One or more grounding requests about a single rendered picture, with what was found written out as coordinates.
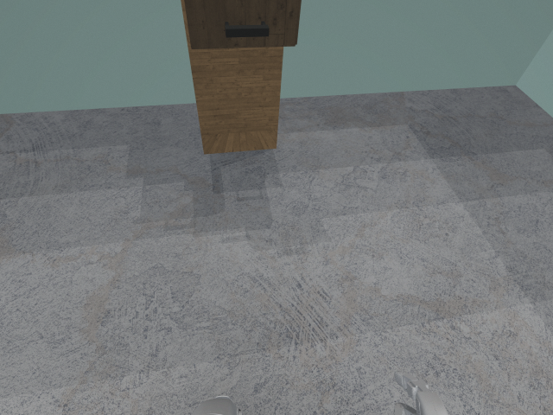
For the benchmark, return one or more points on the left robot shin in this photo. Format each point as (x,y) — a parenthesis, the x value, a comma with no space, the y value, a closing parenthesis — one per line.
(223,397)

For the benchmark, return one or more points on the right robot hand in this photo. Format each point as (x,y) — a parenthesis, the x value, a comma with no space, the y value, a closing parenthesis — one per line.
(427,402)

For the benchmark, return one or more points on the cabinet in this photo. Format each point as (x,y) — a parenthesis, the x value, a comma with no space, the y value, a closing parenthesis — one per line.
(237,92)

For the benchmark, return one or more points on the drawer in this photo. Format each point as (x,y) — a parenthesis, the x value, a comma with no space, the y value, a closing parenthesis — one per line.
(206,22)

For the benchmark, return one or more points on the handle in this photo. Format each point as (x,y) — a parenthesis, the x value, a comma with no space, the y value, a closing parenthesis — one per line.
(247,30)

